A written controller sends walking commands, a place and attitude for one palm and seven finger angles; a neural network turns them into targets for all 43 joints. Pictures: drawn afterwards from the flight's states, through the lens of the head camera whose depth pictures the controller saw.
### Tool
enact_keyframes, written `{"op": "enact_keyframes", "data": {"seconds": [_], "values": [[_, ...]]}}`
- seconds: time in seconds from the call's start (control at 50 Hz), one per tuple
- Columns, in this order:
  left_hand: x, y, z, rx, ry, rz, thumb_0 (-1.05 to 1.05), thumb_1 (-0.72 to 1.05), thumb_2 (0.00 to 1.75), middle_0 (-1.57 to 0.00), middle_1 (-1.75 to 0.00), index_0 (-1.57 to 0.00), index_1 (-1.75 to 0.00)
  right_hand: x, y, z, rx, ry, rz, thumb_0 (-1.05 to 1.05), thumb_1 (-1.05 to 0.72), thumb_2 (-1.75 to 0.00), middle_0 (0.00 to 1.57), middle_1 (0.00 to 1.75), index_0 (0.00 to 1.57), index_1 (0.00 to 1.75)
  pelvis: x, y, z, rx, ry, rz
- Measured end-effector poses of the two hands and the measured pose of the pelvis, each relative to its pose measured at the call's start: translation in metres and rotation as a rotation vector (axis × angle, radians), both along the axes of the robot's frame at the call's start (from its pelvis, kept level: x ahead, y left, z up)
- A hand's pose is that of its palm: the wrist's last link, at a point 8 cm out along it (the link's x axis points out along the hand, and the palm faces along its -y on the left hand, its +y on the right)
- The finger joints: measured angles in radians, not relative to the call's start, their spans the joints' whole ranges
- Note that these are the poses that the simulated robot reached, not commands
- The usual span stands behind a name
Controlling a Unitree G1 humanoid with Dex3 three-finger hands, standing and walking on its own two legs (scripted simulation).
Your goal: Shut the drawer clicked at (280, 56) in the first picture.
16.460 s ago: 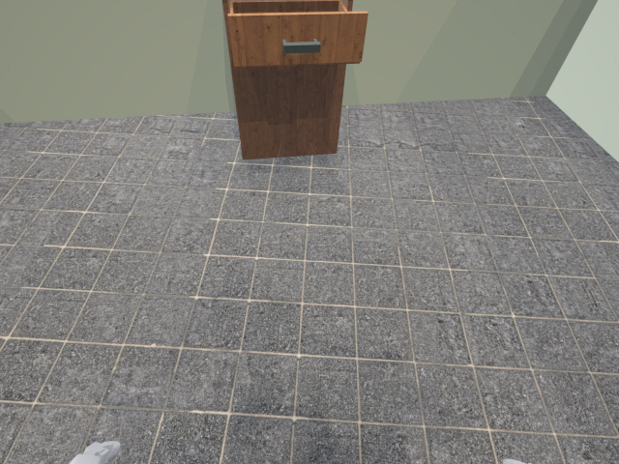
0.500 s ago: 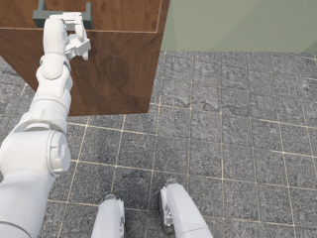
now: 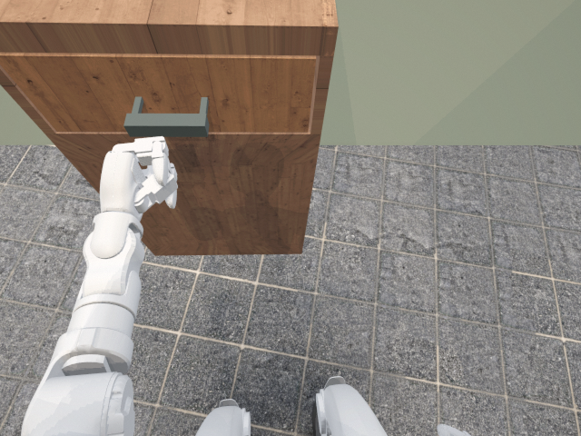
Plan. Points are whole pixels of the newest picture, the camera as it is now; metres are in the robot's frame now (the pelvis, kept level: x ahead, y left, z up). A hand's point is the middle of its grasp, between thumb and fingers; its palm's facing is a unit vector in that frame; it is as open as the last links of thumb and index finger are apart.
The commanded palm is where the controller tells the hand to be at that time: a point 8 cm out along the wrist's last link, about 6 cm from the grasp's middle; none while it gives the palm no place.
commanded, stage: draw the hand back to the body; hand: left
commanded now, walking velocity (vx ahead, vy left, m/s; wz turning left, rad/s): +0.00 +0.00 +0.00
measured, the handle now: (169, 114) +0.59 +0.16 +0.02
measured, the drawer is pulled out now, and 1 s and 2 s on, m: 0.00 0.00 0.00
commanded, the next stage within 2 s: step back with the hand held close in 1.16 s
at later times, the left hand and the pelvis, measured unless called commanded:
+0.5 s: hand (63, 259) +0.30 +0.20 +0.14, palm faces +0.15 -0.96 -0.25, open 3.3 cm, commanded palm +0.26 +0.25 +0.16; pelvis +0.01 +0.01 +0.06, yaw +2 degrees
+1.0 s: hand out of the picture +0.20 +0.26 +0.24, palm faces +0.42 -0.81 -0.41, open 3.3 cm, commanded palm +0.14 +0.29 +0.25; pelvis +0.02 +0.01 +0.07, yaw +2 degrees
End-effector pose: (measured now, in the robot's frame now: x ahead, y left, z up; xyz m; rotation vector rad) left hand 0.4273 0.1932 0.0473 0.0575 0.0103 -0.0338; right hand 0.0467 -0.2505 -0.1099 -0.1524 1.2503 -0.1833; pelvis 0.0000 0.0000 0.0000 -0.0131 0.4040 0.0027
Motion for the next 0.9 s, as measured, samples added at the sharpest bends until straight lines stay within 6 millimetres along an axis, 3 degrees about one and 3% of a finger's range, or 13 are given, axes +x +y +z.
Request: {"op": "enact_keyframes", "data": {"seconds": [0.12,0.3,0.42,0.68,0.9], "values": [[-0.045,0.019,0.027,-0.008,-0.015,0.018,0.02,0.90,0.90,-1.40,-1.60,-1.39,-1.60,0.046,0.001,0.026,-0.013,-0.137,0.061,0.01,-0.91,-0.90,0.20,0.29,0.20,0.30,0.009,-0.001,0.019,-0.004,-0.080,0.024],[-0.090,0.030,0.062,-0.014,-0.032,-0.025,0.02,0.90,0.90,-1.40,-1.60,-1.40,-1.60,0.110,0.010,0.059,-0.022,-0.380,0.128,0.01,-0.91,-0.90,0.20,0.29,0.20,0.30,0.010,0.002,0.032,-0.004,-0.185,0.041],[-0.127,0.040,0.089,0.146,0.004,0.100,0.02,0.90,0.90,-1.40,-1.60,-1.40,-1.60,0.138,0.028,0.081,-0.014,-0.471,0.130,0.01,-0.91,-0.90,0.20,0.29,0.20,0.30,0.012,0.005,0.047,0.007,-0.271,0.029],[-0.198,0.073,0.144,0.246,-0.045,0.307,0.02,0.90,0.90,-1.40,-1.60,-1.40,-1.60,0.164,0.061,0.104,0.017,-0.545,0.233,0.02,-0.91,-0.90,0.20,0.29,0.20,0.30,0.021,0.009,0.068,0.010,-0.403,0.041],[-0.248,0.092,0.186,0.350,-0.132,0.401,0.02,0.89,0.90,-1.40,-1.60,-1.40,-1.60,0.161,0.059,0.106,0.019,-0.564,0.251,0.02,-0.91,-0.90,0.20,0.29,0.20,0.30,0.024,0.009,0.073,0.007,-0.440,0.037]]}}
